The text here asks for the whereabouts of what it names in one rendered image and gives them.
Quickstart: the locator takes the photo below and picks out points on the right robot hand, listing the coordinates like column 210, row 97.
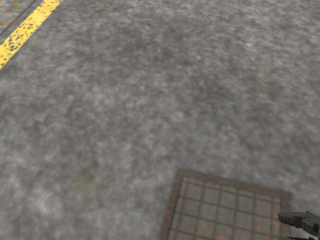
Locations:
column 308, row 221

